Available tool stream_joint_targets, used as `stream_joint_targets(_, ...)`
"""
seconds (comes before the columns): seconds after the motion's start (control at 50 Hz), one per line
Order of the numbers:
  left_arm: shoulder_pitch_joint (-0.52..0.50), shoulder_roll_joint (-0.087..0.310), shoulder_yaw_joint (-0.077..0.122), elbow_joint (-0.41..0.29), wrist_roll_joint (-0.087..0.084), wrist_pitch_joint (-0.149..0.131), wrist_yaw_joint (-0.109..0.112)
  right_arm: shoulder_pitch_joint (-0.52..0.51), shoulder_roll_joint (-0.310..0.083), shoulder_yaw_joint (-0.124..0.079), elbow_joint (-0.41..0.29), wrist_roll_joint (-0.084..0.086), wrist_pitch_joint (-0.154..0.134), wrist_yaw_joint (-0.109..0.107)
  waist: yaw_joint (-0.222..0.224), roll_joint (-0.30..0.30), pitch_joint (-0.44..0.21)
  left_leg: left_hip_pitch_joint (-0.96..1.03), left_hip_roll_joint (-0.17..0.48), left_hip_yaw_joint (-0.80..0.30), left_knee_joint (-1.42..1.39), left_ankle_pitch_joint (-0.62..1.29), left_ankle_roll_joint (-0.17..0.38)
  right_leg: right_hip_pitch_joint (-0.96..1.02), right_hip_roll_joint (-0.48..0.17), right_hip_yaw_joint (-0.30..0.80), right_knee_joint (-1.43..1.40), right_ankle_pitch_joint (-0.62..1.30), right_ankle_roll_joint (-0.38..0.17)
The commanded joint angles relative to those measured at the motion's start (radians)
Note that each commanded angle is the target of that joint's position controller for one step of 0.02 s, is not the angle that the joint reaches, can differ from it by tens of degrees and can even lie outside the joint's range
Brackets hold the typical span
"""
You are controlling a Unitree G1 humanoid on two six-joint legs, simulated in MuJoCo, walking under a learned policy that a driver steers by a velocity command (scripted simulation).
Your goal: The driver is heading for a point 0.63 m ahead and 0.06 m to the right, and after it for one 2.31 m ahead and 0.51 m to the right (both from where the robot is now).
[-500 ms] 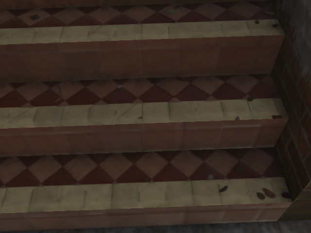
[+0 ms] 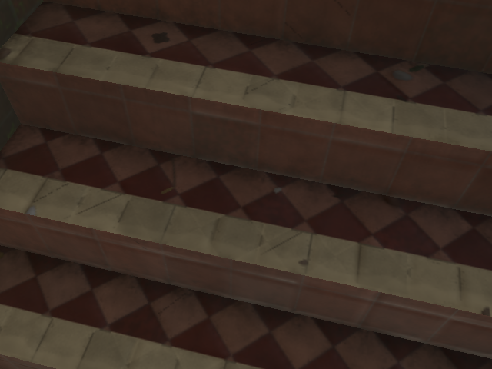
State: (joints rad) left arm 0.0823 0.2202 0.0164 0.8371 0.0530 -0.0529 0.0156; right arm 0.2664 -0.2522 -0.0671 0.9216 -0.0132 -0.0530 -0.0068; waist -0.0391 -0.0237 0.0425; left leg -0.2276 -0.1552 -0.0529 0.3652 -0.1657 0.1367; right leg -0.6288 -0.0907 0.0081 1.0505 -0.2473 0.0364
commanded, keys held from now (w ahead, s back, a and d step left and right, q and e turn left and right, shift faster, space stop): w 0.68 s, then w+e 0.32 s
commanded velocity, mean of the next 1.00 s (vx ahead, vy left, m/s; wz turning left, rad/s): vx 0.50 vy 0.00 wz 0.02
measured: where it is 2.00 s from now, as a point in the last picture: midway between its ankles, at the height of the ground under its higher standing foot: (157, 108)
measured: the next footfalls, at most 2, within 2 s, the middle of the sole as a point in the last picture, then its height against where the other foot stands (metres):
right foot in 0.20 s outside the picture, level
left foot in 0.78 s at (131, 350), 0.19 m higher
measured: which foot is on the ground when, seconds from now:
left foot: down 0.00-0.20, up 0.22-0.76, down 0.78-1.00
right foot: up 0.00-0.18, down 0.20-0.80, up 0.82-1.00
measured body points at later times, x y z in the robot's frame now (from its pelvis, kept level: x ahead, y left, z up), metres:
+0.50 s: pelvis +0.11 -0.01 +0.00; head +0.13 -0.03 +0.45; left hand +0.01 +0.22 -0.13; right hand +0.29 -0.20 -0.12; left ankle +0.11 +0.11 -0.51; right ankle +0.08 -0.11 -0.74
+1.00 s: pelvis +0.33 +0.18 +0.12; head +0.34 +0.19 +0.57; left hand +0.48 +0.42 +0.01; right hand +0.42 -0.06 -0.01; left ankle +0.40 +0.24 -0.55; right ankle +0.29 +0.03 -0.34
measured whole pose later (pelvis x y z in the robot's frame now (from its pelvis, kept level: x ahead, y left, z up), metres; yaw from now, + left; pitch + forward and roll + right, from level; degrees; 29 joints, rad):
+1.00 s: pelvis +0.33 +0.18 +0.12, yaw -1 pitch +1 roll -1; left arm 0.14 0.20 0.08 0.78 0.04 -0.07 0.00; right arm 0.22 -0.17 -0.04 0.88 -0.05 -0.02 -0.02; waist 0.04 -0.02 0.00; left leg -0.62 0.11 0.23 1.03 -0.44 0.09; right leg -0.85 0.03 0.07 1.94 0.04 -0.09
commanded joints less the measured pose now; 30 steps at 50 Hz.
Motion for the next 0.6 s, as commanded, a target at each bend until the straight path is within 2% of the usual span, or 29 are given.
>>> stream_joint_targets(0.02, 0.047, 0.043, -0.003, -0.035, -0.001, 0.002, 0.005, 0.01, -0.088, -0.011, -0.061, -0.011, -0.011, -0.009, 0.027, 0.089, -0.134, 0.051, 0.269, -0.176, -0.043, 0.569, 0.111, 0.082, 0.021, -0.068, 0.009, 0.028, -0.004)
stream_joint_targets(0.04, 0.049, 0.035, -0.005, -0.034, -0.002, -0.001, 0.007, 0.017, -0.079, -0.006, -0.057, -0.019, -0.011, -0.012, 0.026, 0.103, -0.142, 0.075, 0.294, -0.216, -0.027, 0.617, 0.125, 0.071, 0.025, -0.063, 0.051, 0.009, -0.02)
stream_joint_targets(0.08, 0.062, 0.034, -0.012, -0.031, -0.011, -0.008, 0.013, 0.024, -0.079, -0.001, -0.054, -0.017, -0.011, -0.02, 0.037, 0.072, -0.13, 0.101, 0.307, -0.213, -0.01, 0.694, 0.133, 0.096, 0.028, -0.055, -0.007, -0.03, -0.036)
stream_joint_targets(0.1, 0.088, 0.023, -0.017, -0.022, -0.021, -0.011, 0.016, -0.012, -0.077, 0.003, -0.065, -0.013, -0.012, -0.02, 0.064, 0.068, -0.13, 0.071, 0.293, -0.173, 0.021, 0.846, 0.116, 0.198, 0.051, -0.072, -0.109, -0.058, -0.052)
stream_joint_targets(0.12, 0.094, 0.027, -0.016, -0.026, -0.027, -0.014, 0.023, -0.009, -0.082, 0.005, -0.067, -0.007, -0.017, -0.017, 0.065, 0.088, -0.132, 0.085, 0.286, -0.162, 0.06, 1.068, 0.107, 0.275, 0.081, -0.076, -0.224, -0.074, -0.068)
stream_joint_targets(0.14, 0.125, 0.042, -0.009, -0.017, -0.037, -0.016, 0.034, 0.0, -0.088, 0.004, -0.058, -0.005, -0.022, -0.017, 0.074, 0.105, -0.146, 0.165, 0.293, -0.173, 0.113, 1.205, 0.102, 0.291, 0.093, -0.071, -0.343, -0.06, -0.082)
stream_joint_targets(0.16, 0.18, 0.048, -0.004, 0.0, -0.051, -0.021, 0.041, -0.009, -0.092, 0.005, -0.058, -0.001, -0.023, -0.019, 0.093, 0.125, -0.164, 0.232, 0.297, -0.184, 0.17, 1.235, 0.092, 0.32, 0.095, -0.069, -0.48, -0.002, -0.095)
stream_joint_targets(0.18, 0.252, 0.029, -0.006, 0.024, -0.055, -0.032, 0.046, -0.054, -0.083, 0.008, -0.071, 0.015, -0.023, -0.019, 0.142, 0.109, -0.168, 0.235, 0.273, -0.17, 0.252, 1.166, 0.063, 0.408, 0.093, -0.076, -0.68, 0.152, -0.108)
stream_joint_targets(0.2, 0.351, 0.032, -0.002, 0.059, -0.037, -0.042, 0.049, -0.132, -0.049, 0.019, -0.11, 0.03, -0.031, -0.014, 0.183, 0.063, -0.156, 0.111, 0.216, -0.163, 0.394, 0.888, 0.019, 0.551, 0.029, 0.004, -0.807, 0.296, -0.125)
stream_joint_targets(0.22, 0.379, 0.102, 0.009, 0.08, -0.03, -0.041, 0.049, -0.105, 0.036, 0.04, -0.143, 0.03, -0.038, -0.001, 0.115, -0.198, -0.132, -0.167, 0.078, -0.064, 0.633, 0.157, -0.039, 0.729, -0.192, 0.24, -0.773, 0.835, -0.195)
stream_joint_targets(0.24, 0.314, 0.07, -0.001, 0.085, -0.02, -0.036, 0.037, 0.043, 0.069, 0.048, -0.088, -0.002, -0.019, -0.006, 0.026, -0.187, -0.128, -0.267, 0.038, -0.039, 0.794, -0.294, -0.065, 0.673, -0.305, 0.353, -0.753, 0.844, -0.317)
stream_joint_targets(0.26, 0.253, 0.051, 0.005, 0.068, -0.022, -0.031, 0.025, 0.088, 0.04, 0.04, -0.053, -0.03, -0.001, -0.009, 0.004, -0.098, -0.076, -0.292, 0.074, -0.064, 0.929, -0.311, -0.078, 0.545, -0.302, 0.355, -0.792, 0.483, -0.361)
stream_joint_targets(0.28, 0.206, 0.062, 0.017, 0.06, -0.034, -0.022, 0.014, 0.057, -0.002, 0.027, -0.059, -0.05, 0.006, -0.004, 0.001, -0.074, -0.008, -0.365, 0.081, -0.042, 1.065, -0.279, -0.086, 0.471, -0.253, 0.324, -0.853, 0.126, -0.351)
stream_joint_targets(0.3, 0.212, 0.056, 0.019, 0.071, -0.039, -0.015, 0.009, 0.0, -0.027, 0.016, -0.08, -0.06, 0.012, 0.004, 0.007, -0.063, 0.053, -0.459, 0.082, -0.025, 1.183, -0.248, -0.087, 0.423, -0.213, 0.291, -0.888, -0.085, -0.334)
stream_joint_targets(0.32, 0.251, 0.048, 0.018, 0.093, -0.038, -0.014, 0.011, -0.055, -0.02, 0.015, -0.109, -0.057, 0.02, 0.011, 0.018, -0.058, 0.084, -0.554, 0.086, -0.021, 1.275, -0.206, -0.092, 0.409, -0.179, 0.252, -0.896, -0.166, -0.323)
stream_joint_targets(0.34, 0.298, 0.042, 0.02, 0.12, -0.038, -0.016, 0.013, -0.087, 0.013, 0.023, -0.127, -0.05, 0.025, 0.017, 0.03, -0.051, 0.085, -0.641, 0.089, -0.012, 1.349, -0.176, -0.094, 0.429, -0.153, 0.222, -0.889, -0.184, -0.317)
stream_joint_targets(0.38, 0.376, 0.039, 0.024, 0.163, -0.036, -0.027, 0.014, -0.157, 0.061, 0.037, -0.174, -0.044, 0.023, 0.017, 0.049, -0.001, 0.049, -0.784, 0.108, 0.004, 1.453, -0.155, -0.1, 0.506, -0.147, 0.195, -0.857, -0.079, -0.312)
stream_joint_targets(0.42, 0.395, 0.053, 0.029, 0.178, -0.038, -0.039, 0.017, -0.224, 0.071, 0.045, -0.231, -0.046, 0.022, 0.014, 0.048, 0.014, 0.018, -0.858, 0.147, 0.021, 1.46, -0.163, -0.116, 0.54, -0.159, 0.179, -0.846, 0.063, -0.305)
stream_joint_targets(0.46, 0.4, 0.073, 0.036, 0.181, -0.038, -0.054, 0.022, -0.303, 0.074, 0.05, -0.294, -0.048, 0.029, 0.008, 0.051, -0.019, 0.011, -0.924, 0.194, 0.055, 1.453, -0.191, -0.124, 0.569, -0.174, 0.172, -0.875, 0.11, -0.298)
stream_joint_targets(0.48, 0.435, 0.08, 0.041, 0.193, -0.035, -0.057, 0.026, -0.317, 0.088, 0.053, -0.305, -0.042, 0.038, -0.001, 0.067, -0.079, -0.007, -0.983, 0.205, 0.077, 1.545, -0.237, -0.122, 0.619, -0.19, 0.19, -0.89, 0.091, -0.31)
stream_joint_targets(0.5, 0.454, 0.08, 0.043, 0.201, -0.035, -0.058, 0.031, -0.343, 0.089, 0.056, -0.333, -0.04, 0.042, -0.007, 0.072, -0.082, 0.004, -1.053, 0.233, 0.062, 1.56, -0.267, -0.121, 0.655, -0.203, 0.199, -0.904, 0.034, -0.306)
stream_joint_targets(0.52, 0.503, 0.072, 0.046, 0.218, -0.033, -0.059, 0.037, -0.37, 0.112, 0.062, -0.351, -0.035, 0.046, -0.016, 0.098, -0.103, -0.003, -1.143, 0.234, 0.067, 1.691, -0.322, -0.113, 0.706, -0.229, 0.222, -0.921, -0.034, -0.321)
stream_joint_targets(0.56, 0.525, 0.07, 0.048, 0.231, -0.029, -0.058, 0.044, -0.455, 0.115, 0.07, -0.417, -0.031, 0.044, -0.021, 0.104, -0.063, 0.055, -1.294, 0.275, 0.038, 1.686, -0.399, -0.101, 0.749, -0.248, 0.226, -0.959, -0.195, -0.295)
stream_joint_targets(0.58, 0.53, 0.079, 0.05, 0.233, -0.021, -0.061, 0.043, -0.49, 0.117, 0.072, -0.443, -0.033, 0.044, -0.022, 0.113, -0.068, 0.073, -1.346, 0.281, 0.05, 1.685, -0.427, -0.097, 0.764, -0.248, 0.221, -0.974, -0.214, -0.285)
stream_joint_targets(0.6, 0.53, 0.076, 0.049, 0.238, -0.017, -0.061, 0.043, -0.516, 0.109, 0.071, -0.468, -0.033, 0.044, -0.024, 0.113, -0.048, 0.085, -1.367, 0.294, 0.051, 1.66, -0.424, -0.091, 0.763, -0.253, 0.209, -0.995, -0.214, -0.271)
